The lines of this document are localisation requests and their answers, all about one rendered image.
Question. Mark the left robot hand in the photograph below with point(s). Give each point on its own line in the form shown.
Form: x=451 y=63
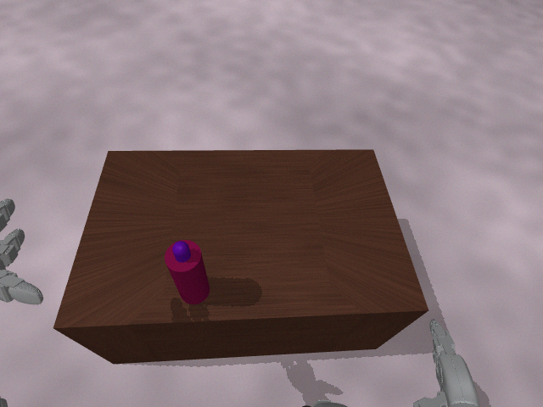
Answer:
x=12 y=287

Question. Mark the bottle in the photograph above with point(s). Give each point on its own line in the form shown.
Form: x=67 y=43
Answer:
x=185 y=263

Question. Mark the right robot hand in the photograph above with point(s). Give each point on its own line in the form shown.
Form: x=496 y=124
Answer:
x=453 y=375

